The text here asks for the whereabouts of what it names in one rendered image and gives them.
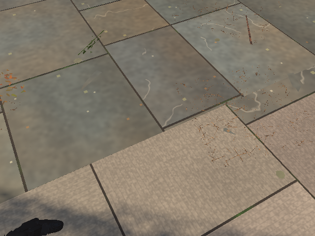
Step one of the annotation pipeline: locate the left robot hand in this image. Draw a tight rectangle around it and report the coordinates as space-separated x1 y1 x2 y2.
4 217 64 236

